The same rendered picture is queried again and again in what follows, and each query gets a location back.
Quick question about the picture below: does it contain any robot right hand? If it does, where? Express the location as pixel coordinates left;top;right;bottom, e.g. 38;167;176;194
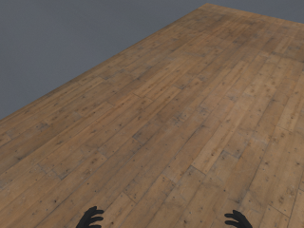
224;210;253;228

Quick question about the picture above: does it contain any robot left hand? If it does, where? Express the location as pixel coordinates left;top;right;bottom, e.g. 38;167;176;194
75;206;104;228

